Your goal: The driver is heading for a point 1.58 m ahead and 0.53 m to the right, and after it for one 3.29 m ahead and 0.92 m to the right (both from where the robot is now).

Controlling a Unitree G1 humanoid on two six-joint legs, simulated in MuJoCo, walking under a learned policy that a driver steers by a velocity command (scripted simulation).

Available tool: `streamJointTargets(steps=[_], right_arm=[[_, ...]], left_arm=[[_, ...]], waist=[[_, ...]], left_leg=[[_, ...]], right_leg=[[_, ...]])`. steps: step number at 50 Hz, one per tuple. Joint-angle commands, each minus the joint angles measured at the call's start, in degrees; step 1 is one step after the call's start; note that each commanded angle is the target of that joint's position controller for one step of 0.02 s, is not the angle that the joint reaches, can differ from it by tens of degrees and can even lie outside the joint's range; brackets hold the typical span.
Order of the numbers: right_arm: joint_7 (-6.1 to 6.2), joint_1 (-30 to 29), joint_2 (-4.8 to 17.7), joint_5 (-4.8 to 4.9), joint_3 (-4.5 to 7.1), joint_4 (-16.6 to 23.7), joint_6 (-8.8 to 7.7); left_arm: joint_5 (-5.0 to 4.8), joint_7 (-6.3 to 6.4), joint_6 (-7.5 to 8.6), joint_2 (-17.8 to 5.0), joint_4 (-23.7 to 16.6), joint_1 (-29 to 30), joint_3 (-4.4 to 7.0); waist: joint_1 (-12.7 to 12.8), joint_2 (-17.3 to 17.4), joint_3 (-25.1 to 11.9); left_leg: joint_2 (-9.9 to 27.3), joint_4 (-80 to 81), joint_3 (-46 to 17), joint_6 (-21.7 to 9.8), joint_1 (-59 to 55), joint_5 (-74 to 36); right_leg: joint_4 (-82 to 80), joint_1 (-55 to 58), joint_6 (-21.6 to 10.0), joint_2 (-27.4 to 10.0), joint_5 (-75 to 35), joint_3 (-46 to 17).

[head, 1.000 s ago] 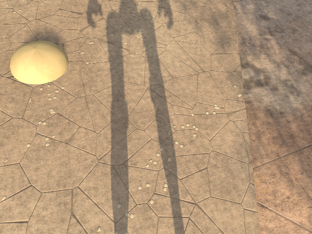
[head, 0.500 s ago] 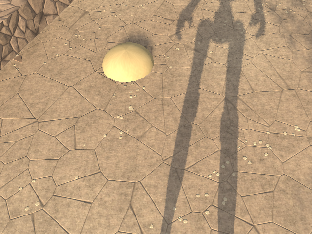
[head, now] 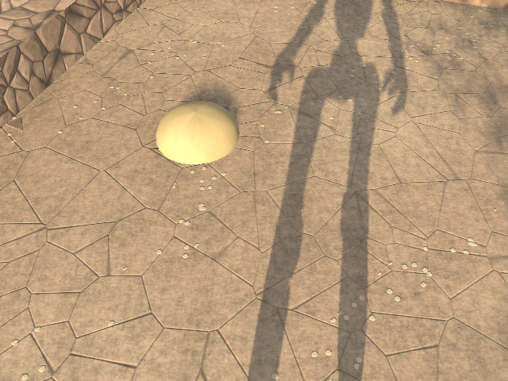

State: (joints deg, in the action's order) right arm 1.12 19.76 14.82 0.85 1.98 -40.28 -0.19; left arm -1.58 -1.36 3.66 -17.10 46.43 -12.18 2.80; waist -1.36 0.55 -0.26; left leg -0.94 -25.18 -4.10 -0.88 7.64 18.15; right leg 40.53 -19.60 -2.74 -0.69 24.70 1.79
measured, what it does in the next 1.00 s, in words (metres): walks ahead: right foot, then left foot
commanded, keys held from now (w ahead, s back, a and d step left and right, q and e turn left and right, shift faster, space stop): w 0.60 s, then w+e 0.40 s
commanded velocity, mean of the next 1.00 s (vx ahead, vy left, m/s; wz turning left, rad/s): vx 0.45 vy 0.00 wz -0.12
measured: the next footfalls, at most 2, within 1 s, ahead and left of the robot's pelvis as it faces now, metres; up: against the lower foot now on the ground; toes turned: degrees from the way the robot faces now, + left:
right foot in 0.06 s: +0.07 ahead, -0.11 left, +0.00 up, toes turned -1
left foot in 0.56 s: +0.45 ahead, +0.09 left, +0.00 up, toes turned +1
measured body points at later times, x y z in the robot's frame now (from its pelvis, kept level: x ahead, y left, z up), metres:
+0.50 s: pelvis +0.21 -0.02 -0.01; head +0.25 -0.04 +0.44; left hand +0.15 +0.25 -0.13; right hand +0.47 -0.22 -0.08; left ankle +0.40 +0.11 -0.71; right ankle +0.03 -0.11 -0.74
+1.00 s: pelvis +0.50 -0.02 +0.00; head +0.53 -0.04 +0.45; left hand +0.73 +0.19 -0.10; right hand +0.50 -0.31 -0.13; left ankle +0.41 +0.09 -0.74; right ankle +0.67 -0.19 -0.70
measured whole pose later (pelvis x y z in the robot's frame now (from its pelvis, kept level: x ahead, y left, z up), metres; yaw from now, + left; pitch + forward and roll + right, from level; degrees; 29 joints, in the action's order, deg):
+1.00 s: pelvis +0.50 -0.02 +0.00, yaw -10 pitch +1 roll +3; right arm -0.4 17.5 16.0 0.3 3.5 -48.5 -5.3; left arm -1.1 -2.0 2.4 -15.3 40.9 -7.8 1.8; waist -4.2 -2.3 2.0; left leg -3.2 -11.8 11.5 -1.2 -4.0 16.9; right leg 38.0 -37.8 -1.2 -6.0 -2.1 -1.5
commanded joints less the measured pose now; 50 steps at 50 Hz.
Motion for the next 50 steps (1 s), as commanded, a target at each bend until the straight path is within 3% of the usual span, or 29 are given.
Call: streamJointTargets(steps=[1,2,3,4,5,6,7,9,11,14,18,21,24,26,27,28,29,30,31,32,33,34,35,37,40,43,45,48,50], right_arm=[[-0.30,-6.43,9.66,0.64,2.71,4.71,-0.88],[-0.45,-5.82,8.04,0.21,2.25,4.51,-0.93],[-0.66,-6.48,5.14,-0.29,1.32,4.83,-1.27],[-0.71,-6.38,1.10,-1.02,0.08,7.29,-2.11],[-0.24,-6.28,5.43,0.97,1.42,8.41,-3.11],[-0.23,-6.68,8.27,2.10,2.30,7.73,-3.79],[-0.49,-7.07,8.47,1.78,2.36,6.80,-4.11],[-0.95,-7.15,7.34,0.17,2.49,5.49,-4.43],[-1.69,-6.87,5.90,-0.12,2.31,4.80,-4.34],[-1.87,-10.65,4.50,-0.36,1.87,6.27,-4.12],[-2.92,-19.85,2.00,-0.03,0.59,9.11,-5.00],[-4.03,-24.37,2.16,0.49,0.44,10.37,-5.61],[-4.85,-25.97,3.51,0.57,0.80,11.21,-6.15],[-4.48,-21.09,6.12,0.21,1.92,10.07,-5.96],[-3.92,-13.44,8.31,0.22,3.05,8.03,-5.73],[-3.03,-3.39,10.46,0.07,3.97,5.54,-5.39],[-2.41,5.05,15.96,-1.69,5.22,4.02,-5.03],[-2.65,6.42,12.45,-0.81,4.37,2.67,-5.03],[-2.29,2.18,8.93,-0.43,3.37,2.89,-4.70],[-2.00,-2.18,7.51,-0.35,2.88,3.12,-4.56],[-2.22,-5.22,6.41,-0.76,2.51,2.52,-4.90],[-2.38,-7.37,4.93,-1.30,2.17,2.35,-5.60],[-2.51,-8.56,4.60,-1.57,2.23,1.89,-6.09],[-2.76,-8.94,4.65,-1.30,2.50,0.25,-7.23],[-2.48,-8.29,6.61,-1.66,3.08,-1.93,-7.86],[-1.87,-7.93,7.79,-1.54,3.14,-2.84,-7.49],[-1.53,-5.96,9.03,-1.21,3.32,-3.68,-7.11],[-1.28,-2.36,10.57,-0.47,3.76,-5.48,-5.74],[-1.08,-1.35,11.39,0.09,4.06,-6.17,-4.56]], left_arm=[[0.31,-1.04,1.79,-3.27,-1.17,-2.64,0.82],[0.37,-0.85,1.53,-3.90,0.55,-7.07,1.26],[0.22,-0.40,1.52,-5.49,1.49,-12.38,1.78],[0.65,0.12,1.61,-12.62,1.21,-17.38,3.00],[1.61,-0.36,2.07,-13.39,0.65,-16.59,3.10],[1.50,-0.24,2.48,-10.25,-0.54,-11.71,2.08],[1.50,0.00,2.58,-7.94,-1.23,-9.14,1.42],[1.97,0.17,2.39,-6.53,-1.88,-7.31,0.74],[1.86,0.34,2.22,-5.51,-1.67,-8.57,0.30],[1.51,0.58,1.83,-5.66,-0.77,-11.00,0.11],[1.32,1.61,0.99,-6.38,0.51,-13.53,-0.06],[0.93,1.80,0.63,-7.32,1.84,-15.85,0.17],[0.61,1.99,-0.04,-7.97,2.65,-15.99,0.62],[0.88,2.31,-0.52,-9.67,2.50,-15.09,1.30],[1.23,2.40,-1.04,-9.94,2.24,-14.12,1.40],[1.65,2.53,-1.19,-9.49,1.37,-12.96,1.09],[2.60,2.19,-0.55,-3.31,-0.67,-17.87,-0.66],[1.72,1.51,0.61,-1.07,0.86,-20.97,-1.72],[-0.50,1.05,1.55,-7.63,-0.80,-14.36,0.27],[-1.58,0.94,1.98,-8.29,-2.80,-8.75,0.45],[-1.14,1.17,1.97,-6.92,-3.40,-6.12,0.30],[-0.49,1.48,1.33,-6.42,-3.05,-6.70,0.74],[-0.39,1.56,0.44,-5.13,-2.18,-8.94,0.62],[-0.21,1.89,-1.06,-3.05,-1.58,-10.61,0.38],[0.38,2.38,-1.62,-3.18,-3.89,-5.77,0.58],[0.44,1.30,-0.64,-2.47,-5.46,-0.91,0.31],[0.52,0.38,-0.26,-1.26,-7.12,3.92,-0.26],[0.38,-0.76,-0.25,-1.17,-10.26,9.24,-0.47],[0.47,-1.52,-0.37,-1.72,-12.41,11.29,-0.29]], waist=[[4.26,5.64,1.31],[5.97,4.18,0.12],[8.21,0.15,-0.82],[8.54,-15.08,-3.61],[7.95,-15.38,-1.69],[6.00,-9.91,4.51],[5.00,-7.56,6.71],[3.68,-5.29,6.06],[3.50,-5.91,4.44],[4.26,-4.53,4.24],[6.79,-4.61,6.15],[7.53,-4.31,7.84],[5.76,-5.03,7.39],[2.08,-7.29,2.31],[-2.23,-7.68,-3.12],[-7.10,-7.32,-9.66],[-6.08,4.35,-20.67],[-4.90,12.96,-28.34],[-5.60,8.03,-17.71],[-4.14,4.53,-8.85],[-1.88,0.18,-3.20],[0.39,1.12,-1.38],[1.98,2.98,-0.80],[3.25,3.19,0.77],[2.67,2.63,3.68],[1.04,1.84,3.92],[-1.29,0.84,4.62],[-3.44,0.18,5.82],[-3.41,0.66,5.86]], left_leg=[[10.24,9.79,-10.54,-9.09,9.74,4.80],[8.56,6.10,-8.69,-7.89,13.66,5.02],[5.34,-3.70,-5.09,-5.16,19.11,4.45],[-1.41,-25.46,2.22,-0.20,28.83,10.66],[-2.28,-36.99,-1.59,0.36,36.67,16.03],[1.77,-41.52,-3.41,-0.77,41.25,10.71],[3.80,-41.78,-2.34,-1.52,41.98,4.66],[6.37,-38.56,-1.29,-1.57,39.29,-3.75],[6.69,-37.01,0.80,-0.70,37.10,-8.77],[6.50,-30.75,2.88,1.14,38.30,-13.28],[4.71,-14.81,5.63,1.98,32.92,-22.25],[3.28,-7.90,6.01,1.22,30.85,-23.87],[2.07,-4.17,5.64,-1.49,29.63,-20.12],[-0.87,-4.13,7.25,-3.91,21.61,-15.61],[-2.51,-3.11,8.55,-5.78,11.62,-15.79],[0.92,-4.05,5.33,-8.23,-5.35,-18.45],[16.62,-6.57,-16.44,-15.63,-30.96,-15.09],[24.56,3.30,-39.31,-21.09,-37.46,-5.10],[22.42,6.87,-33.35,-17.62,-28.78,1.36],[20.37,8.74,-23.57,-15.21,-18.39,-0.26],[17.89,11.48,-17.45,-13.86,-9.12,-5.64],[15.61,13.38,-12.53,-12.73,-3.76,-9.45],[14.45,15.55,-9.37,-12.43,0.25,-10.41],[14.18,18.24,-4.58,-12.85,4.94,-13.63],[13.76,20.04,1.41,-12.42,5.53,-17.96],[11.52,19.68,7.76,-10.42,3.25,-21.57],[12.15,19.74,9.74,-9.86,0.97,-21.90],[14.91,17.52,10.67,-9.42,-7.33,-23.35],[16.64,14.47,11.18,-8.55,-12.46,-27.78]], right_leg=[[-10.41,11.13,0.16,1.88,-13.95,2.54],[-11.03,18.02,0.68,2.82,-13.77,2.60],[-14.16,24.73,-0.75,-1.82,-9.99,-4.12],[-23.60,30.55,-7.27,-16.26,0.53,-27.25],[-31.55,27.43,-14.19,-22.47,15.48,-45.22],[-32.24,24.23,-13.67,-22.08,19.38,-42.12],[-31.80,22.35,-11.67,-19.29,14.26,-35.40],[-31.97,20.43,-8.60,-14.31,0.06,-24.76],[-32.34,19.81,-7.70,-11.47,-11.89,-17.94],[-32.49,20.22,-7.96,-10.31,-26.78,-12.04],[-33.95,17.25,-6.64,-8.48,-30.15,-7.02],[-33.67,19.41,-7.28,-10.34,-30.42,-6.95],[-29.76,25.15,-6.84,-12.87,-39.78,-6.91],[-22.12,28.23,-5.81,-13.07,-59.82,-6.34],[-12.96,27.62,-4.90,-11.73,-68.30,-4.95],[-0.60,18.68,-3.34,-10.05,-64.40,-4.27],[21.95,-3.15,-0.41,-2.70,-36.33,-2.50],[35.94,-14.33,0.96,5.18,6.63,-8.81],[39.61,-20.36,0.45,1.34,4.92,-11.38],[37.43,-20.84,0.10,-1.68,-0.17,-9.15],[33.53,-19.40,0.41,-3.88,-3.91,-7.83],[30.32,-16.37,0.71,-5.86,-6.67,-8.13],[29.30,-12.97,1.27,-6.74,-8.16,-8.37],[27.43,-11.68,2.42,-7.35,-9.16,-8.29],[21.06,-16.96,3.70,-7.64,-16.39,-9.42],[8.91,-16.60,3.39,-6.81,-27.48,-7.20],[2.51,-16.02,2.91,-6.24,-31.14,-4.41],[-2.79,-19.89,1.58,-5.75,-28.96,-3.01],[-4.61,-21.60,0.19,-4.92,-23.85,-1.61]])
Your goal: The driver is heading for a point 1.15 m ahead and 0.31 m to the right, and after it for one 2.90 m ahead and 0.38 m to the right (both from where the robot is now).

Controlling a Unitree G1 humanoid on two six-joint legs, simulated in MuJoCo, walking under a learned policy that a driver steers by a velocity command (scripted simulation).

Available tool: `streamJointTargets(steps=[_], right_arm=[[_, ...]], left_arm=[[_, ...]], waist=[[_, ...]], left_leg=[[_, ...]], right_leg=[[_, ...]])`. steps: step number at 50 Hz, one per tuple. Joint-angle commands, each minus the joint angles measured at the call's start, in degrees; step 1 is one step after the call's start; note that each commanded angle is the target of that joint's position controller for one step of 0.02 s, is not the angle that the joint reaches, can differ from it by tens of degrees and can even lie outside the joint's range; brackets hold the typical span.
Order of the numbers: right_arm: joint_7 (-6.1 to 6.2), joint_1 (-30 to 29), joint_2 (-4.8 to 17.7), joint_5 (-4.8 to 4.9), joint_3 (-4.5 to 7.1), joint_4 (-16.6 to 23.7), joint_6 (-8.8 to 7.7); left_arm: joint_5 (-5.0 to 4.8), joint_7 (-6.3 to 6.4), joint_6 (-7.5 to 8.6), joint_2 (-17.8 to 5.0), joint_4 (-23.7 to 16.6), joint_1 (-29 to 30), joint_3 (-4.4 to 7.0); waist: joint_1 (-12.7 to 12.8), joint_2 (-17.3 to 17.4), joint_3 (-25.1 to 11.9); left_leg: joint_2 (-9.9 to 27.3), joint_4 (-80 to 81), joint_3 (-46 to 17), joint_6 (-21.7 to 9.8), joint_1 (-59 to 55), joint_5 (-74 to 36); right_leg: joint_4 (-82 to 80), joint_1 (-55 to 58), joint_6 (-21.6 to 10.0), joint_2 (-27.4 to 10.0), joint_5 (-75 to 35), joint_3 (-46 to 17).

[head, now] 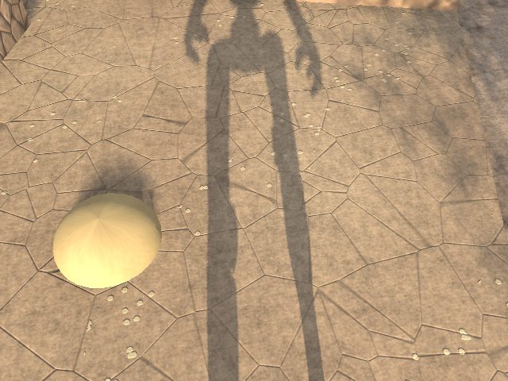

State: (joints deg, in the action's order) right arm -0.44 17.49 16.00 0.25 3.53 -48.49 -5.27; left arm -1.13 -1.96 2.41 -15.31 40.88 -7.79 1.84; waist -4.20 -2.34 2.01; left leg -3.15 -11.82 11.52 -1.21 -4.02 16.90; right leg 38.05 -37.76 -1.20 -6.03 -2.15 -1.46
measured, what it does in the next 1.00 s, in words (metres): walks ahead, turning right: right foot, then left foot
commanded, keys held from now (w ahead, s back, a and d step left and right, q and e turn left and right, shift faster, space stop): w+e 0.82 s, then w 0.18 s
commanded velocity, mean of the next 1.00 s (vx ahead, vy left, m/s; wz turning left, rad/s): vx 0.50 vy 0.00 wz -0.54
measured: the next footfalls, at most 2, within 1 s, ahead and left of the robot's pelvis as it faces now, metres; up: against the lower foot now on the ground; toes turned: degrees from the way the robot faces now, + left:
right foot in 0.10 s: +0.23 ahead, -0.12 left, +0.00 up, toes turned -6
left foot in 0.58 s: +0.54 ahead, +0.03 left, +0.00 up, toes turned -24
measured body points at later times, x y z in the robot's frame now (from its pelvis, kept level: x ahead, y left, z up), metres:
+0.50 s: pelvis +0.29 -0.04 +0.01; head +0.32 -0.07 +0.45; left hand +0.43 +0.23 -0.09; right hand +0.45 -0.33 -0.08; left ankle +0.51 +0.06 -0.70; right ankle +0.20 -0.12 -0.74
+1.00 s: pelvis +0.55 -0.11 +0.00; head +0.58 -0.13 +0.45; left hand +0.87 -0.05 -0.07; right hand +0.39 -0.36 -0.12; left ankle +0.51 +0.04 -0.74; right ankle +0.61 -0.33 -0.70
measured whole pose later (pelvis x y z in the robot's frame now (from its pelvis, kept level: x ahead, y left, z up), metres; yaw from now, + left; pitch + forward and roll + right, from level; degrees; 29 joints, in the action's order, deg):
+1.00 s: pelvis +0.55 -0.11 +0.00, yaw -33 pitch +2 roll +2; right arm -0.6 20.6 17.0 1.0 3.5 -50.0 -4.5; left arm -1.2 -2.1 1.9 -15.5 33.8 -4.9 2.6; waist -6.2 -2.2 2.2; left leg 0.0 -13.7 9.4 0.4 -2.6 17.8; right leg 38.2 -36.4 -1.2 -4.4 2.7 -1.9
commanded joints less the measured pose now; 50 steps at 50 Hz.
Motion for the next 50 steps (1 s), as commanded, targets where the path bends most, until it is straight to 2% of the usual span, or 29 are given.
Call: streamJointTargets(steps=[1,3,4,5,6,7,8,9,10,11,13,15,20,22,25,27,28,29,30,31,32,33,34,36,38,41,45,48,50], right_arm=[[0.67,0.55,10.82,0.89,2.68,2.04,1.08],[1.21,-0.82,12.43,0.97,3.09,2.66,2.06],[1.56,-1.74,12.52,0.93,3.02,3.05,2.62],[1.93,-1.54,11.15,0.44,2.29,3.88,2.54],[1.02,4.35,3.11,-1.66,-0.42,7.11,1.14],[0.08,0.83,5.33,-0.65,-0.61,7.54,-1.24],[-0.63,-5.36,9.23,1.82,0.55,9.27,-2.54],[-0.59,-7.32,8.44,1.87,0.03,10.19,-3.21],[-0.15,-7.55,8.18,0.52,0.10,9.76,-3.25],[0.06,-6.71,8.79,-0.25,0.59,9.52,-2.73],[0.00,-5.09,7.87,-0.94,0.61,9.31,-1.43],[0.22,-6.28,6.36,-1.30,0.17,9.69,-0.53],[-0.25,-17.35,3.98,-0.75,-1.02,12.26,-0.70],[-0.62,-19.87,4.84,-0.05,-0.76,13.10,-1.11],[-1.03,-19.77,7.25,0.20,0.27,13.38,-1.82],[-0.93,-15.75,8.35,0.29,1.10,12.47,-2.34],[-0.60,-10.73,9.45,-0.04,1.91,11.24,-2.60],[-0.14,-3.11,11.99,-1.04,2.77,10.56,-2.83],[-0.04,3.05,16.96,-1.89,4.00,9.12,-2.14],[-0.55,3.47,13.38,-0.28,3.45,8.65,-1.75],[-0.31,0.79,9.03,0.00,2.33,9.55,-1.42],[-0.12,-1.88,7.51,-0.42,1.76,9.87,-0.96],[-0.04,-3.66,6.26,-0.70,1.30,9.48,-0.71],[0.17,-4.74,5.21,-1.05,0.96,8.73,-0.93],[0.16,-4.23,5.85,-0.51,1.30,7.55,-1.37],[0.27,-3.58,8.21,-0.48,2.07,5.99,-1.43],[0.11,-2.20,9.10,0.00,1.86,3.88,-0.86],[0.01,1.27,10.58,0.96,2.00,1.77,-0.07],[-0.03,2.86,11.52,1.50,2.20,0.50,0.68]], left_arm=[[0.03,-1.25,0.78,-4.03,-7.64,6.75,0.92],[0.07,-1.46,0.34,-6.45,-7.79,1.86,2.26],[-0.05,-1.21,0.17,-8.81,-6.23,-5.79,3.76],[-0.18,-0.28,-0.24,-12.84,-3.79,-16.09,5.88],[-0.50,0.54,-0.26,-20.40,-3.55,-18.16,7.50],[-0.16,0.43,0.48,-16.83,-5.64,-19.18,6.29],[0.64,0.28,1.04,-13.22,-5.30,-17.44,5.13],[0.50,0.38,1.35,-11.54,-5.54,-14.16,4.68],[0.41,0.45,1.35,-9.87,-6.26,-10.00,4.13],[0.89,0.67,1.40,-8.32,-7.18,-7.51,3.55],[0.94,1.00,1.46,-8.54,-7.81,-5.87,3.56],[0.62,1.67,1.61,-9.88,-7.12,-6.85,3.93],[0.01,2.86,0.84,-11.37,-5.09,-10.71,4.45],[-0.28,2.88,0.59,-11.64,-4.11,-12.65,4.59],[-0.47,3.14,0.20,-10.88,-3.38,-13.30,4.54],[-0.24,3.19,-0.21,-10.50,-3.52,-12.07,4.59],[-0.05,3.08,-0.30,-8.92,-3.84,-11.60,4.05],[0.55,2.83,-0.18,-5.57,-4.75,-11.62,2.77],[-0.49,2.81,0.28,-1.73,-6.37,-18.84,1.57],[-1.35,3.01,0.49,-6.39,-5.79,-20.25,2.08],[-1.29,3.05,0.19,-10.46,-5.59,-14.84,3.19],[-0.54,3.13,-0.14,-10.91,-6.32,-10.77,3.43],[0.12,2.99,-0.16,-10.20,-7.12,-8.27,3.53],[-0.37,2.30,-0.57,-7.99,-7.60,-8.31,3.44],[-0.50,2.04,-1.13,-5.69,-8.17,-7.66,2.90],[-0.04,1.87,-1.28,-4.63,-9.40,-4.80,2.43],[0.07,0.77,-0.04,-2.64,-10.15,1.00,1.43],[-0.14,-0.28,0.60,-2.19,-11.84,6.80,1.03],[-0.15,-0.79,0.76,-3.00,-12.95,8.71,1.25]], waist=[[0.21,4.20,2.88],[3.83,6.60,-1.84],[8.37,6.40,-6.12],[13.19,3.50,-11.64],[8.42,-11.75,-17.54],[10.74,-8.44,-26.74],[12.17,-4.78,-19.35],[10.02,-0.94,-12.96],[7.25,2.57,-8.35],[5.13,1.61,-6.78],[3.22,0.73,-5.57],[3.07,0.78,-4.13],[7.24,-1.99,-1.99],[8.25,-2.63,-1.78],[7.39,-3.87,-1.81],[4.94,-5.46,-2.41],[2.36,-5.09,-5.02],[-1.01,-0.81,-12.30],[1.24,16.08,-20.10],[1.00,18.46,-19.13],[-0.52,11.92,-11.56],[-0.18,7.92,-7.05],[0.63,6.85,-3.54],[2.50,8.99,-1.80],[2.79,8.66,-1.05],[2.62,6.83,-0.54],[0.79,5.67,0.40],[-0.94,5.35,2.17],[-0.60,5.91,2.92]], left_leg=[[19.30,-1.41,-3.76,-7.51,-2.41,-32.32],[18.93,-11.46,-1.83,-5.93,-3.44,-51.56],[17.30,-22.10,-0.14,-4.46,-0.79,-55.95],[14.93,-37.23,0.49,-2.13,9.98,-47.59],[5.14,-59.54,-0.97,1.93,37.46,-0.90],[-0.21,-69.26,-14.95,2.17,46.59,16.94],[3.43,-69.69,-17.87,0.67,52.00,12.11],[5.92,-64.98,-17.14,-0.18,51.48,7.11],[8.01,-59.33,-16.66,0.17,48.24,4.18],[9.40,-55.96,-16.90,0.65,43.69,2.18],[9.36,-52.23,-15.96,2.45,39.90,0.27],[8.69,-46.60,-14.77,4.42,39.22,-2.91],[4.56,-24.48,-13.92,5.65,34.17,-20.31],[3.58,-20.88,-14.73,5.19,32.59,-21.85],[3.46,-16.86,-16.82,3.38,31.21,-17.87],[3.23,-15.13,-15.99,1.43,26.11,-13.58],[3.62,-13.15,-15.32,-0.12,18.44,-13.59],[11.37,-14.13,-22.21,-3.53,4.99,-10.77],[24.58,-10.41,-46.68,-12.78,-15.11,-0.20],[27.96,-5.97,-58.80,-14.48,-15.79,13.92],[25.49,-4.78,-50.71,-11.94,-9.32,15.52],[23.05,-4.61,-42.00,-9.96,-2.55,8.63],[20.66,-3.43,-35.97,-9.38,3.24,1.37],[17.72,-0.64,-27.81,-8.49,8.81,-5.70],[17.68,1.41,-23.11,-9.45,10.11,-10.34],[18.64,2.78,-17.92,-10.36,8.64,-17.54],[16.13,3.10,-10.56,-9.04,8.54,-21.91],[17.22,2.90,-9.13,-8.65,5.99,-21.95],[19.11,1.59,-9.30,-8.29,2.30,-25.61]], right_leg=[[-2.80,-2.32,-2.24,1.43,6.10,2.82],[-2.64,6.49,-4.58,5.58,12.24,6.38],[-4.92,16.88,-6.34,8.38,11.45,7.51],[-6.60,34.13,-9.00,7.57,8.90,2.83],[-8.38,57.27,-19.37,-8.11,14.32,-27.06],[-19.07,63.78,-24.58,-14.22,20.55,-48.57],[-20.63,59.71,-20.69,-12.38,18.93,-39.99],[-20.54,51.19,-18.46,-9.94,14.60,-32.19],[-20.97,42.29,-16.73,-7.59,7.64,-26.08],[-22.14,36.25,-16.12,-5.87,1.84,-22.37],[-24.19,30.24,-16.47,-4.00,-3.63,-19.38],[-25.01,26.11,-16.34,-2.60,-6.85,-15.78],[-23.86,22.52,-11.88,1.52,2.49,-12.34],[-22.75,23.84,-11.26,0.28,5.83,-15.13],[-18.32,28.79,-10.09,-1.81,8.56,-20.43],[-14.46,29.73,-8.90,-1.87,6.79,-22.52],[-9.35,28.64,-7.34,0.65,4.32,-21.24],[4.45,23.45,-5.25,3.94,8.49,-17.45],[24.07,3.53,-0.78,12.58,30.70,-9.29],[33.86,-6.07,0.20,9.09,35.92,-9.46],[37.07,-8.43,0.64,6.51,30.57,-9.48],[36.63,-7.20,0.90,4.51,26.27,-7.26],[34.14,-5.97,1.01,3.00,23.35,-6.92],[30.59,-2.00,0.77,0.75,20.47,-5.94],[27.75,-2.29,1.09,0.06,19.54,-4.72],[21.74,-4.99,1.93,-0.59,14.24,-4.38],[7.28,-0.63,1.08,0.90,3.60,-1.84],[-0.25,1.44,0.14,2.24,2.41,0.93],[-3.36,1.78,-1.33,2.95,6.06,1.74]])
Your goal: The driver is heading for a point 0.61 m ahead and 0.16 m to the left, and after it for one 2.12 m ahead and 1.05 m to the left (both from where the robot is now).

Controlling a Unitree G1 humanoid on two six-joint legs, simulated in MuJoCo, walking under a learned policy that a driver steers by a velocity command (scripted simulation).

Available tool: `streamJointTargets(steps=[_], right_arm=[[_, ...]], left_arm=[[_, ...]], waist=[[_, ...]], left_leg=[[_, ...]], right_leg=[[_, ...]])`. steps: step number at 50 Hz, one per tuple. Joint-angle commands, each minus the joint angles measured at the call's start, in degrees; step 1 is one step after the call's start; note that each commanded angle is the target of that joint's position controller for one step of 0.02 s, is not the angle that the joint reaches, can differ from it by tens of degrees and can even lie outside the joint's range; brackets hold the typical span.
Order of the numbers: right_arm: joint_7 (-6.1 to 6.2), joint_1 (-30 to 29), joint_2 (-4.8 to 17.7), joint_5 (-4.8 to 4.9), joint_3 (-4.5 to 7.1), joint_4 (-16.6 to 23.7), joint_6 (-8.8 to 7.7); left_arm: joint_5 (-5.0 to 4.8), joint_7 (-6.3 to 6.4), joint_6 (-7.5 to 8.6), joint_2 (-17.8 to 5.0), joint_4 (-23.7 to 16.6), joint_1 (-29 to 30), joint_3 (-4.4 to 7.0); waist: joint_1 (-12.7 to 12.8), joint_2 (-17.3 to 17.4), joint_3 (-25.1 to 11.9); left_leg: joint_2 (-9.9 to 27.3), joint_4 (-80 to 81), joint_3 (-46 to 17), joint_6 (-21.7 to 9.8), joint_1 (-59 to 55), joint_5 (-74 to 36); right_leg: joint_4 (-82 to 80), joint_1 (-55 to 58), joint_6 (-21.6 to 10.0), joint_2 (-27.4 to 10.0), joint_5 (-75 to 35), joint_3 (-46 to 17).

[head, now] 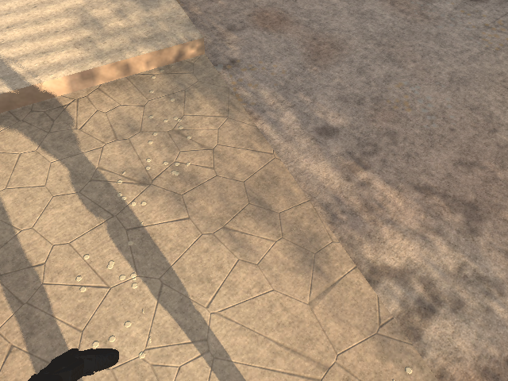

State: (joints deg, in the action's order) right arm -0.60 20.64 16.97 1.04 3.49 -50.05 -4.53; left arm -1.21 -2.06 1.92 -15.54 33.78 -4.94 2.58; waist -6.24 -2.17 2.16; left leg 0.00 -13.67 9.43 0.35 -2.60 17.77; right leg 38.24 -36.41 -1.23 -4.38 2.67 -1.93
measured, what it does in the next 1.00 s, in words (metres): walks ahead, turning left: right foot, then left foot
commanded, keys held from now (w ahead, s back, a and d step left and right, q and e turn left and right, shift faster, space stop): w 0.12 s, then w+q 0.88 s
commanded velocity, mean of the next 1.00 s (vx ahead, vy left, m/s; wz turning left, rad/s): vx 0.50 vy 0.00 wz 0.32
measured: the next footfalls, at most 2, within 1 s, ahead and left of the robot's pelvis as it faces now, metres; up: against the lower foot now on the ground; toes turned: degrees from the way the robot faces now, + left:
right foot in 0.08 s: +0.22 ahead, -0.13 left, +0.00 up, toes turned -2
left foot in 0.64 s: +0.51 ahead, +0.13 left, +0.00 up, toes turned +14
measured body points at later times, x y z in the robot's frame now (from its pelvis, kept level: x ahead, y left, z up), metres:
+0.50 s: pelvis +0.28 -0.03 +0.00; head +0.30 -0.03 +0.45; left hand +0.30 +0.26 -0.12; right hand +0.47 -0.26 -0.11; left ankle +0.44 +0.14 -0.69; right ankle +0.18 -0.13 -0.74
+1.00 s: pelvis +0.55 +0.06 +0.01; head +0.58 +0.09 +0.45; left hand +0.67 +0.37 -0.07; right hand +0.72 -0.18 -0.10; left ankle +0.47 +0.12 -0.74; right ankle +0.79 -0.03 -0.69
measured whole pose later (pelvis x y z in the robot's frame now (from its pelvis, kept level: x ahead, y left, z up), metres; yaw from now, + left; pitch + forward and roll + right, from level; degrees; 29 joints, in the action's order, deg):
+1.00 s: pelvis +0.55 +0.06 +0.01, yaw +25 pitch +2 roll +0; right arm 0.6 18.4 16.4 1.3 3.9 -42.3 -2.1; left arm 0.1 -0.5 5.4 -15.9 38.4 -2.3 2.5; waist -4.4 -1.7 2.0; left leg -6.4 -21.7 -8.6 -4.6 7.7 15.3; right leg 33.6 -35.3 3.9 -2.9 -0.9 -6.1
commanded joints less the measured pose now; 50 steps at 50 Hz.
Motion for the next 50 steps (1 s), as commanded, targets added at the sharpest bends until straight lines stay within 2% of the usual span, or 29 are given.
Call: streamJointTargets(steps=[1,2,3,4,5,6,7,8,9,10,11,13,16,21,26,29,30,31,32,33,34,35,36,37,39,41,43,46,50], right_arm=[[0.20,-0.16,11.12,0.95,2.36,1.57,0.33],[0.36,-0.41,11.90,1.12,2.50,1.31,0.65],[0.56,-1.03,12.21,1.26,2.44,1.02,1.01],[0.87,-0.87,11.21,1.05,1.89,1.00,1.12],[1.03,-1.03,8.29,-0.81,0.54,2.80,0.73],[0.19,5.42,1.58,-1.43,-1.70,4.13,-0.46],[-0.32,1.01,7.73,0.57,-0.16,2.96,-1.36],[-0.56,-4.14,9.08,2.17,0.38,5.05,-1.71],[-0.27,-5.92,8.03,1.81,0.19,5.11,-1.75],[-0.12,-6.21,7.59,0.88,0.41,4.83,-1.42],[-0.15,-4.20,7.01,0.82,0.53,4.03,-0.62],[0.06,-1.93,4.56,0.92,0.28,3.01,0.98],[0.50,-5.62,3.65,0.68,0.36,4.28,2.02],[-0.90,-12.92,2.03,0.14,-0.25,6.45,1.36],[-2.60,-20.30,1.65,0.11,-0.73,10.80,1.31],[-3.34,-18.37,3.62,0.18,0.28,12.32,1.65],[-3.27,-13.89,5.22,0.25,1.22,11.71,1.88],[-2.80,-5.63,7.87,0.43,2.82,9.87,1.97],[-1.68,3.58,12.55,0.51,4.83,8.01,2.47],[-1.22,3.24,18.26,0.98,5.77,8.19,2.24],[-1.39,4.61,13.77,0.41,4.37,9.82,1.53],[-1.38,2.70,10.77,-0.12,3.58,9.65,0.96],[-1.29,-0.87,9.35,0.12,3.18,10.17,0.64],[-1.16,-4.71,7.48,0.17,2.64,10.89,0.64],[-0.70,-7.68,6.12,-0.78,2.06,12.56,0.62],[-0.07,-7.50,7.01,-0.48,2.30,12.53,0.57],[0.72,-6.47,8.63,-0.27,2.75,12.19,0.72],[1.41,-4.41,9.05,0.21,2.96,11.56,1.38],[1.67,-0.69,8.87,0.64,2.99,10.34,2.15]], left_arm=[[0.11,-0.83,1.27,-3.45,-6.08,5.76,0.81],[0.41,-0.83,1.25,-4.58,-5.86,3.94,1.37],[0.65,-0.68,1.18,-6.28,-4.40,-1.60,2.42],[0.67,-0.16,0.94,-8.97,-1.63,-10.26,3.97],[0.87,0.96,0.30,-13.55,0.30,-20.34,5.42],[0.87,1.09,0.42,-17.66,0.37,-19.61,5.42],[0.95,0.93,0.83,-11.91,0.01,-20.06,4.16],[1.18,0.90,1.35,-9.95,0.59,-16.96,3.33],[1.01,0.84,1.75,-8.44,1.03,-13.70,2.85],[1.24,0.65,2.11,-6.75,1.20,-10.94,2.44],[1.66,0.59,2.62,-5.45,1.30,-9.19,2.13],[1.70,0.62,3.90,-5.14,2.50,-8.07,2.37],[2.30,1.22,4.80,-5.86,4.63,-8.49,2.82],[1.96,2.20,4.62,-7.46,6.80,-9.50,3.20],[0.64,2.73,2.88,-9.24,9.99,-13.64,4.06],[0.23,3.42,1.37,-11.29,10.12,-12.51,4.66],[0.19,3.72,0.83,-11.90,9.92,-11.96,4.76],[-0.01,3.98,0.41,-11.85,9.63,-10.94,4.57],[0.68,4.28,0.78,-10.46,8.81,-11.65,3.82],[2.64,3.07,2.34,-1.63,6.10,-18.06,1.03],[0.76,2.21,4.64,-5.40,5.80,-12.46,1.24],[-1.36,1.68,5.87,-8.18,3.95,-6.71,1.94],[-0.84,1.93,6.55,-7.72,3.46,-5.22,1.62],[0.80,2.37,6.63,-7.97,3.82,-4.67,1.96],[1.71,2.39,5.39,-8.18,3.85,-6.58,2.49],[2.06,2.40,4.25,-6.49,3.82,-7.08,2.10],[2.21,2.53,3.69,-4.97,2.66,-3.51,1.45],[1.91,2.12,3.92,-3.32,1.27,2.99,0.65],[0.75,1.20,4.71,-5.25,-0.23,7.54,1.21]], waist=[[2.30,6.35,2.41],[4.08,7.42,0.74],[7.89,7.90,-3.04],[12.19,7.24,-8.18],[15.81,0.69,-15.93],[9.91,-12.74,-23.60],[13.51,-5.56,-23.87],[12.97,-4.77,-14.43],[10.86,-1.55,-9.79],[8.96,-1.45,-6.68],[6.94,-2.40,-5.83],[5.19,-2.16,-4.68],[5.40,-1.04,-0.73],[7.89,-0.23,1.71],[10.50,0.47,3.90],[7.91,-2.09,0.37],[5.25,-3.03,-2.81],[0.47,-2.22,-7.25],[-3.44,2.64,-12.66],[3.55,18.15,-17.66],[-0.64,11.56,-24.48],[-1.59,8.92,-16.53],[0.74,4.13,-11.29],[3.12,2.16,-7.48],[6.31,3.90,-5.92],[7.14,3.81,-4.59],[6.30,4.14,-2.93],[3.54,6.19,-2.29],[1.86,7.23,-2.39]], left_leg=[[16.49,1.53,-6.85,-9.44,-0.78,-31.84],[16.48,-2.06,-6.02,-8.81,-1.84,-41.23],[15.37,-9.20,-4.16,-7.66,-1.26,-50.07],[13.16,-19.51,-1.90,-5.97,3.71,-51.67],[10.44,-37.54,-0.94,-3.66,18.12,-31.96],[-0.05,-56.05,-5.95,-0.70,37.98,14.62],[1.77,-62.12,-14.59,-1.33,42.83,15.59],[3.98,-62.31,-13.93,-1.89,46.28,10.94],[6.37,-58.93,-13.39,-1.88,44.76,5.88],[7.71,-55.82,-13.42,-1.43,42.65,2.60],[8.73,-54.63,-14.24,-1.05,38.91,0.00],[8.59,-53.21,-14.52,0.01,36.28,-2.59],[8.01,-47.59,-16.54,1.23,41.00,-9.12],[6.47,-31.26,-13.25,0.68,40.67,-23.26],[5.54,-23.18,-9.68,-2.14,43.99,-18.96],[1.43,-22.37,-4.97,-5.20,37.81,-9.99],[-0.98,-22.62,-3.33,-6.57,31.53,-7.50],[-3.55,-19.57,-2.85,-8.56,19.66,-9.54],[0.61,-17.72,-12.12,-11.72,2.22,-11.43],[15.84,-13.23,-44.81,-23.19,-17.52,-2.24],[18.81,-4.79,-57.51,-24.75,-21.69,3.52],[17.46,-3.30,-49.21,-21.69,-16.86,0.22],[15.07,-3.45,-42.55,-19.76,-8.70,-4.85],[13.02,-2.98,-37.24,-18.52,-0.62,-11.59],[10.79,-0.73,-32.93,-18.41,7.87,-19.81],[9.60,0.44,-29.13,-18.44,12.71,-24.36],[7.51,0.89,-25.57,-17.23,16.19,-25.25],[4.04,-0.34,-22.82,-13.86,18.99,-19.52],[6.04,-4.08,-28.47,-12.43,15.00,-12.73]], right_leg=[[-4.87,1.95,-2.28,2.11,3.81,2.93],[-6.11,5.97,-3.42,3.62,5.93,4.10],[-8.55,14.76,-4.93,5.50,4.77,5.49],[-10.21,28.52,-6.54,6.78,1.37,5.78],[-7.29,47.41,-9.81,-3.37,-2.71,-7.10],[-14.30,60.94,-19.39,-17.55,7.30,-36.42],[-18.04,58.82,-18.43,-17.93,11.57,-38.28],[-19.02,51.25,-15.95,-15.89,6.93,-27.89],[-20.25,43.40,-14.05,-13.09,1.73,-20.73],[-22.17,37.30,-13.02,-11.07,-1.52,-15.87],[-24.48,33.04,-12.38,-9.80,-2.76,-12.48],[-28.24,28.63,-12.68,-9.63,-4.06,-8.34],[-31.05,27.52,-11.98,-9.36,-5.96,-2.28],[-32.41,30.05,-9.16,-7.95,-6.88,6.58],[-28.78,40.28,-7.86,-11.21,-11.90,9.71],[-19.58,44.14,-5.89,-11.72,-34.75,11.94],[-12.49,43.85,-5.03,-11.13,-43.29,12.75],[-1.12,39.90,-3.29,-9.14,-44.41,14.28],[15.49,27.14,-0.65,-6.60,-29.56,14.34],[36.46,0.42,3.48,5.73,26.59,9.73],[42.54,-6.17,2.36,7.04,31.57,-3.60],[41.54,-10.57,0.87,4.07,26.51,-4.41],[36.58,-9.36,0.14,1.50,21.49,-3.91],[31.43,-6.07,0.50,-0.21,18.99,-3.48],[27.01,0.48,1.63,-1.49,16.56,-3.74],[21.57,1.88,3.45,-1.34,15.02,-2.22],[13.68,2.24,5.07,-0.28,8.72,-0.92],[-0.01,6.87,5.69,2.65,-3.91,-0.31],[-8.14,9.33,4.93,4.59,-5.98,-2.17]])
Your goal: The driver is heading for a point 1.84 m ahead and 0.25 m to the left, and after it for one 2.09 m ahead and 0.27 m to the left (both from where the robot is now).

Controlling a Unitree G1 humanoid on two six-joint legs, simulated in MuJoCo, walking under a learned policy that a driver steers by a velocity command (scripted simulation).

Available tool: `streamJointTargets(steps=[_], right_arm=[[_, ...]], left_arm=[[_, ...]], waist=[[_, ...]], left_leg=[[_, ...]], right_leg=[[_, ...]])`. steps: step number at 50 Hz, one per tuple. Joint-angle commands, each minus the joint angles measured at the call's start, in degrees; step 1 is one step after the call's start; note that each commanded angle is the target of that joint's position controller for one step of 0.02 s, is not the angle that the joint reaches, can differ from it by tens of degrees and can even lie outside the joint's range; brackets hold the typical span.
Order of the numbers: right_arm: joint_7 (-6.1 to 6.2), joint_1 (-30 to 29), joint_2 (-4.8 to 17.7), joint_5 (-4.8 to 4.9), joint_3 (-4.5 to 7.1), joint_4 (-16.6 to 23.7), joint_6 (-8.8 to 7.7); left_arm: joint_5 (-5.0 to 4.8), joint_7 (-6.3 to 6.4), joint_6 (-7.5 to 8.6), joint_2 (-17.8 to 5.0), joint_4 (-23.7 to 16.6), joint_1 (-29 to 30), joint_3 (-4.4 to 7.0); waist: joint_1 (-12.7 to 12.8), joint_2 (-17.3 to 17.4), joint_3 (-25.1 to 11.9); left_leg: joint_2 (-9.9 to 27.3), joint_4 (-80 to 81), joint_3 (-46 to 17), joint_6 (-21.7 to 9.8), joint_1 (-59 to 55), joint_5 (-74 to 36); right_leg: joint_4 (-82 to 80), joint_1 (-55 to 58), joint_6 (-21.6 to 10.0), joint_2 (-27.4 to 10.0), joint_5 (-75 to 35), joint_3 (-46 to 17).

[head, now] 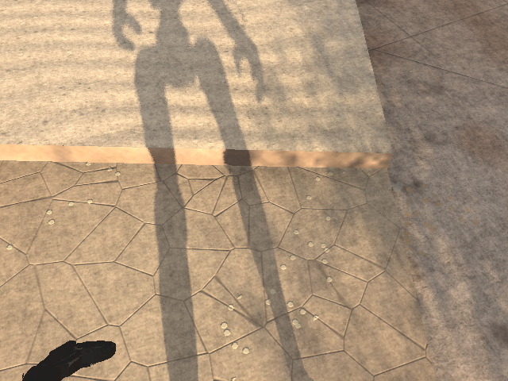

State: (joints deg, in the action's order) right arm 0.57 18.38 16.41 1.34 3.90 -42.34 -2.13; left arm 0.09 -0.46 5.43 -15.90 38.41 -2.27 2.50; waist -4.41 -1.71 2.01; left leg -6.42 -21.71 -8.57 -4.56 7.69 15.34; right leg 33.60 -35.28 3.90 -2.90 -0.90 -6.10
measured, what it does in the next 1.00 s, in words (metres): walks ahead, turning left: right foot, then left foot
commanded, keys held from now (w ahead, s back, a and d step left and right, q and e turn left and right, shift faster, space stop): w+q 0.60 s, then w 0.22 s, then w+e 0.18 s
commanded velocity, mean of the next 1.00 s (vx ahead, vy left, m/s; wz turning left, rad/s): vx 0.50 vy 0.00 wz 0.44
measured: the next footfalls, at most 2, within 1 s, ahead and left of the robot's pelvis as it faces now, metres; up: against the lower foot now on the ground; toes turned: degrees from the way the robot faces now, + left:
right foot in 0.10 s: +0.24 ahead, -0.14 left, +0.00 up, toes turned +8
left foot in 0.62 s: +0.45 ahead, +0.19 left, +0.00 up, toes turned +25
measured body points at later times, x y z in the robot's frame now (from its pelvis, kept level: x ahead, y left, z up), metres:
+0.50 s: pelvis +0.26 -0.02 +0.00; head +0.29 +0.00 +0.44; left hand +0.20 +0.27 -0.13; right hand +0.54 -0.18 -0.08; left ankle +0.37 +0.18 -0.69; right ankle +0.20 -0.15 -0.74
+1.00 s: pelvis +0.51 +0.13 +0.00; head +0.53 +0.15 +0.45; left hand +0.55 +0.44 -0.11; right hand +0.70 -0.09 -0.11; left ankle +0.41 +0.17 -0.74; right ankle +0.76 +0.06 -0.68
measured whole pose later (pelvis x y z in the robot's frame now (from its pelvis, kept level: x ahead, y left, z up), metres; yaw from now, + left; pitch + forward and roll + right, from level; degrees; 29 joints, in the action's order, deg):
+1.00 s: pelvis +0.51 +0.13 +0.00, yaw +25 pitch +1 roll +1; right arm -0.5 17.9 15.3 -0.5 2.6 -42.7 -4.3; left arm -1.0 -1.3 3.9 -16.8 44.3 -8.0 2.4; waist -2.7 -3.1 1.3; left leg -5.5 -12.7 1.5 -4.8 0.8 13.1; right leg 40.7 -40.0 1.5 -6.8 -5.6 -1.9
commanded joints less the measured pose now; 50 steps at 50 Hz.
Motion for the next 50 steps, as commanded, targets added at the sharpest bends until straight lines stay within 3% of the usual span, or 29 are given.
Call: streamJointTargets(steps=[1,3,4,5,6,7,8,9,10,11,13,15,18,22,26,29,30,31,32,33,34,35,36,37,38,40,42,47,50], right_arm=[[0.59,1.76,9.21,0.32,2.55,2.59,-0.13],[0.70,0.79,9.23,0.06,2.71,2.95,0.11],[0.66,-0.16,8.31,-0.03,2.46,3.37,0.23],[0.44,-0.42,5.91,-0.40,1.60,4.00,0.06],[0.34,0.96,2.37,-1.56,0.31,5.07,-0.09],[0.25,8.29,1.33,0.74,-0.24,6.96,-0.58],[0.47,6.89,7.60,1.24,0.89,4.91,-0.41],[0.39,0.82,9.99,0.63,1.66,5.68,-0.06],[0.40,-1.63,9.06,0.01,1.64,6.12,0.21],[0.12,-3.30,8.28,-0.44,1.78,6.89,0.20],[-0.56,-2.52,6.02,0.31,1.60,7.23,0.65],[-0.75,-3.72,4.27,0.22,1.17,8.10,1.16],[-1.01,-6.76,3.44,-0.12,0.70,9.36,1.22],[-2.36,-12.71,2.31,-0.15,-0.02,10.44,0.30],[-3.62,-18.13,2.32,0.08,-0.18,12.80,0.17],[-3.88,-15.18,5.04,-0.41,1.26,13.31,0.68],[-3.70,-9.24,7.04,-0.42,2.46,12.03,0.94],[-2.95,0.46,9.84,-0.29,4.22,9.40,1.26],[-1.60,7.85,14.31,0.04,5.43,7.67,1.77],[-1.79,4.88,18.14,-0.16,5.02,9.43,0.71],[-2.26,6.15,12.23,-0.34,3.66,9.12,-0.08],[-2.38,3.68,10.58,-0.62,2.97,8.40,-0.76],[-2.36,-0.16,9.12,-0.55,2.40,8.42,-1.12],[-2.29,-3.47,7.50,-1.04,1.81,8.67,-1.31],[-2.18,-5.11,6.15,-1.61,1.22,9.01,-1.56],[-1.96,-5.39,6.24,-1.48,1.17,8.11,-2.34],[-1.59,-4.43,7.16,-1.44,1.32,6.65,-2.84],[-0.75,-2.10,7.51,-1.88,1.04,3.71,-3.00],[-0.65,0.24,8.47,-1.77,1.31,1.40,-3.06]], left_arm=[[-0.61,-0.63,1.47,-5.66,-4.90,4.69,1.62],[-0.78,-0.81,2.07,-7.05,-4.48,2.25,2.36],[-0.72,-0.63,2.36,-7.67,-3.38,-1.78,2.93],[0.02,-0.22,2.65,-9.39,-2.41,-7.69,3.76],[0.61,0.31,2.53,-12.58,-1.73,-16.30,4.51],[0.99,-0.28,1.76,-16.01,0.56,-19.27,5.33],[-0.13,-0.46,1.59,-9.99,-0.84,-16.77,4.08],[-0.28,-0.14,1.21,-7.06,-1.19,-14.52,3.23],[0.26,-0.12,0.90,-6.29,-1.28,-12.13,2.73],[0.46,-0.06,0.72,-5.24,-0.74,-10.69,2.39],[0.58,0.09,1.04,-4.46,0.14,-10.12,2.14],[0.18,0.10,1.41,-5.47,1.32,-10.63,2.50],[0.31,0.26,1.28,-7.66,2.86,-11.34,3.23],[-0.06,0.60,0.50,-9.28,4.41,-12.07,3.48],[-1.08,0.71,-0.62,-11.33,6.40,-14.98,4.03],[-1.98,1.10,-1.65,-13.79,6.68,-14.54,4.78],[-2.25,1.30,-2.10,-14.39,6.56,-13.98,4.95],[-2.24,1.49,-2.17,-13.02,6.54,-14.20,4.31],[0.39,1.30,-1.80,-7.92,5.57,-16.51,2.37],[0.87,0.47,-0.18,-3.13,2.72,-20.48,0.38],[-1.67,-0.22,1.16,-9.52,3.15,-13.83,1.81],[-2.97,-0.47,1.82,-10.25,1.66,-10.31,1.97],[-2.00,-0.01,2.02,-9.46,2.14,-9.45,1.72],[-0.77,0.29,1.81,-9.46,2.65,-9.66,1.96],[-0.58,0.21,1.11,-9.34,3.32,-11.41,2.08],[-0.29,0.23,-0.16,-7.61,4.25,-13.24,1.81],[-0.06,0.38,-1.02,-6.47,3.91,-11.36,1.52],[-0.93,-0.62,-0.80,-4.37,2.67,-4.06,0.62],[-1.49,-1.47,-0.57,-3.86,1.02,0.46,0.25]], waist=[[0.44,7.22,-2.28],[2.32,8.79,-2.50],[4.68,8.96,-3.75],[7.62,7.51,-8.39],[10.20,-0.64,-16.65],[6.14,-20.50,-20.31],[7.61,-11.31,-14.51],[8.92,-5.94,-8.19],[7.93,-1.99,-5.11],[7.10,-1.90,-2.58],[5.68,-4.60,-1.94],[5.56,-4.00,-1.15],[6.03,-2.25,-0.70],[8.17,-1.47,0.50],[9.46,-1.60,2.56],[5.89,-3.92,-0.50],[2.12,-3.89,-3.94],[-2.96,-2.09,-8.98],[-4.04,8.33,-14.40],[2.03,17.25,-22.38],[-2.85,8.55,-22.03],[-1.98,8.12,-13.34],[0.45,3.54,-8.89],[2.61,3.57,-6.33],[4.47,4.61,-5.84],[5.65,4.83,-5.70],[5.51,4.27,-3.70],[2.11,4.75,-0.45],[-0.06,4.30,1.72]], left_leg=[[13.23,2.34,-12.49,-7.13,2.93,-9.18],[14.19,-1.17,-15.57,-6.13,1.13,-9.68],[12.85,-4.35,-15.44,-5.02,1.69,-11.11],[9.95,-12.75,-13.01,-3.19,4.34,-12.14],[5.41,-29.46,-7.05,-0.79,11.92,0.23],[0.27,-45.51,-1.59,2.10,31.90,20.19],[5.03,-52.08,-3.02,3.05,37.49,16.39],[6.64,-53.18,-1.36,3.45,38.33,10.91],[8.49,-52.28,-0.04,3.87,36.18,6.97],[9.98,-49.83,-0.01,4.07,35.26,4.50],[11.88,-47.11,1.32,4.18,31.75,2.36],[12.53,-44.36,2.32,4.82,32.78,0.99],[13.21,-37.45,2.70,5.78,35.29,-4.57],[12.43,-24.47,6.21,5.06,32.32,-15.10],[11.12,-16.77,9.59,2.98,30.75,-13.59],[6.57,-14.55,13.69,-0.50,22.60,-5.36],[4.16,-12.87,14.96,-2.25,14.66,-4.67],[2.44,-9.45,14.01,-4.55,-0.69,-8.65],[13.31,-9.78,-2.12,-8.20,-18.79,-11.13],[26.27,-0.68,-35.66,-18.92,-30.73,1.96],[26.17,4.17,-34.89,-16.90,-29.13,5.79],[24.47,4.63,-25.91,-14.58,-21.97,1.87],[21.88,4.72,-18.95,-12.53,-13.33,-4.59],[19.81,5.45,-13.98,-11.39,-6.50,-11.66],[18.26,7.04,-11.00,-10.89,-2.43,-15.51],[17.57,9.42,-7.50,-11.50,1.07,-20.85],[16.94,11.16,-3.35,-11.28,2.23,-23.70],[14.79,13.44,5.32,-7.07,0.53,-20.88],[16.97,14.47,7.13,-6.46,-3.43,-18.70]], right_leg=[[-4.79,8.59,-0.86,3.11,-0.86,1.28],[-6.05,11.65,-2.72,3.04,3.81,1.20],[-8.36,17.17,-4.12,3.15,3.92,2.17],[-8.35,27.61,-6.51,-0.12,4.75,0.11],[-8.02,42.32,-9.87,-10.57,8.44,-10.75],[-14.87,55.04,-18.70,-21.13,24.56,-38.49],[-17.24,51.14,-17.28,-20.39,35.80,-38.68],[-17.43,44.71,-14.88,-17.92,32.01,-28.72],[-18.08,38.45,-13.79,-15.50,23.49,-21.56],[-19.08,34.20,-13.74,-13.47,17.22,-16.45],[-21.59,29.96,-13.37,-11.16,11.43,-9.12],[-23.47,29.04,-14.48,-11.45,7.08,-4.77],[-24.76,30.99,-15.36,-12.28,1.00,0.36],[-24.63,32.48,-13.41,-10.74,-3.13,8.66],[-23.15,37.16,-12.00,-12.52,-6.47,12.30],[-13.47,40.34,-10.25,-13.03,-31.11,15.71],[-4.76,39.41,-9.34,-12.25,-38.05,17.09],[7.47,32.46,-7.63,-10.41,-35.27,18.29],[26.10,15.79,-5.32,-7.05,-1.99,18.14],[42.49,-3.63,-3.05,3.87,36.65,8.63],[46.04,-8.70,-3.56,1.37,32.86,1.12],[43.82,-11.48,-4.47,-0.81,27.52,2.33],[39.51,-8.78,-4.60,-3.49,22.66,2.64],[35.54,-5.10,-4.18,-5.03,19.82,2.68],[34.06,-1.40,-3.91,-6.02,17.81,2.27],[31.10,0.94,-2.57,-6.07,15.68,3.06],[26.62,-1.18,-1.31,-5.99,11.13,3.56],[9.53,-1.92,-1.89,-4.45,-6.18,4.52],[3.19,-2.41,-3.28,-2.78,-8.63,4.67]])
